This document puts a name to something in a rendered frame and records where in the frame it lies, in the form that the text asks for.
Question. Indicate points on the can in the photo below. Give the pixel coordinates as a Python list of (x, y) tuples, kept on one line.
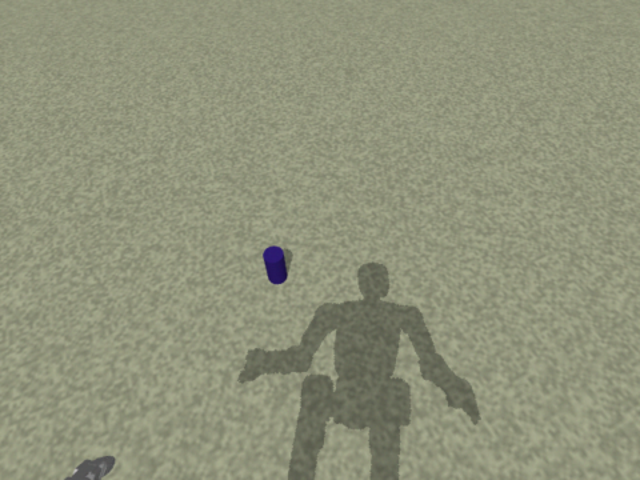
[(275, 264)]

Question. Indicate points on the left robot hand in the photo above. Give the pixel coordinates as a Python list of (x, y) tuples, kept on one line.
[(93, 470)]

